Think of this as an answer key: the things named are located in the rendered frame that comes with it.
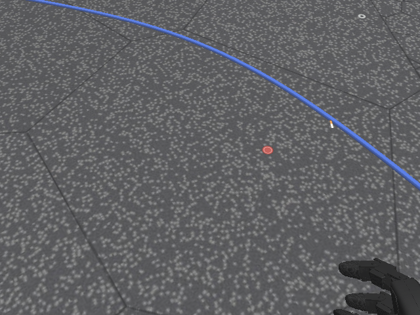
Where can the robot right hand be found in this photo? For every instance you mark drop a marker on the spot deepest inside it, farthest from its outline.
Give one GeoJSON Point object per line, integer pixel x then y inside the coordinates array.
{"type": "Point", "coordinates": [405, 291]}

